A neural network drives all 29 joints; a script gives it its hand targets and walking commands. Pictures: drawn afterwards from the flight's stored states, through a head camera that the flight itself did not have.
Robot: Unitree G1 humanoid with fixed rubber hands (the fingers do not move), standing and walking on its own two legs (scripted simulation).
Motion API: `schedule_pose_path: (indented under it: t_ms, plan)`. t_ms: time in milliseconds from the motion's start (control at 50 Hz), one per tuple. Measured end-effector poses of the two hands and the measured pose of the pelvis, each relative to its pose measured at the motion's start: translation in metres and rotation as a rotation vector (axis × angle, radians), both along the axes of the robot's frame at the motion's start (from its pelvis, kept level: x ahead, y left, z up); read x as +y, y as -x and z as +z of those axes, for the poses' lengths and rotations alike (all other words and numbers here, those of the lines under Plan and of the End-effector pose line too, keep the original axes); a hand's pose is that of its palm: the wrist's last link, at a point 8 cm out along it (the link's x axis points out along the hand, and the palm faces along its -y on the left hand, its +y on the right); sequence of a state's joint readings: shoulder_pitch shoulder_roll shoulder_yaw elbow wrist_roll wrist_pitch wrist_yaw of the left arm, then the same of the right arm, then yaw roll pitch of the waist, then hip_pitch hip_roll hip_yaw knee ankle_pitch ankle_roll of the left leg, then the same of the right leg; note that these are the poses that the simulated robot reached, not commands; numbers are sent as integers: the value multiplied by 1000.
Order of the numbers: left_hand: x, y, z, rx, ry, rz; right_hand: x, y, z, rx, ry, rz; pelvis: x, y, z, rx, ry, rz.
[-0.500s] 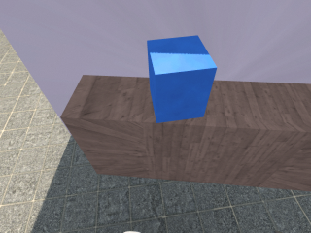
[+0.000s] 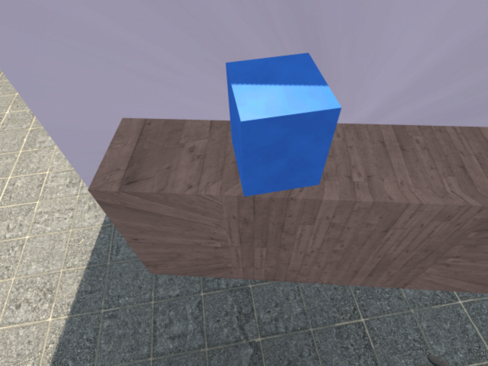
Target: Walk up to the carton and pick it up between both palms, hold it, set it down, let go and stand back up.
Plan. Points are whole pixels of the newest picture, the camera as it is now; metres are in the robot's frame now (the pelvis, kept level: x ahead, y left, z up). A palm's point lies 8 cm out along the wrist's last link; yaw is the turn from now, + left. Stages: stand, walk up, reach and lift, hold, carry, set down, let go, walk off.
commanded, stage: walk up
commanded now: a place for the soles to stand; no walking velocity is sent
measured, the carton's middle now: (275, 127) +0.64 -0.04 -0.03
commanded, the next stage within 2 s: none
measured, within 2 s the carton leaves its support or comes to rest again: neither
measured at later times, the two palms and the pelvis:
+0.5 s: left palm out of the picture +0.05 +0.32 -0.10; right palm out of the picture +0.09 -0.32 -0.09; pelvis -0.01 +0.00 +0.00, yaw +0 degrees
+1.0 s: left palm out of the picture +0.11 +0.28 -0.07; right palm out of the picture +0.14 -0.35 -0.10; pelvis +0.06 -0.04 +0.01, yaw -2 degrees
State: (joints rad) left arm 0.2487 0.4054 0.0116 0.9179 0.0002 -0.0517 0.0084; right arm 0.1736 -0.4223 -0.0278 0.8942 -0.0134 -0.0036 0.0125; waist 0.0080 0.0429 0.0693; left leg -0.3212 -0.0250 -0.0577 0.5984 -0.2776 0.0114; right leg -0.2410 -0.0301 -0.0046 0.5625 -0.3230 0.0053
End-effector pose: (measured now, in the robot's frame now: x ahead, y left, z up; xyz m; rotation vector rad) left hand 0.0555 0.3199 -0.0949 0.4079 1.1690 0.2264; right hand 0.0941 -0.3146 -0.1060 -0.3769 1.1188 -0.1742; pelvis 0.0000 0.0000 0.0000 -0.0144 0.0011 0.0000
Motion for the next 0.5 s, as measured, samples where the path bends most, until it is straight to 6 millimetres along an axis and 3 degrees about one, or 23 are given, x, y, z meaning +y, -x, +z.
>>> schedule_pose_path:
  t_ms: [140,500]
  plan:
    - [-3,-8,-8,-16,27,-5,-3,-1,9,-2,27,0,1,0,0,0,0,0]
    - [-2,4,-9,-23,33,-2,-2,5,12,-21,33,-1,3,13,1,-13,2,0]
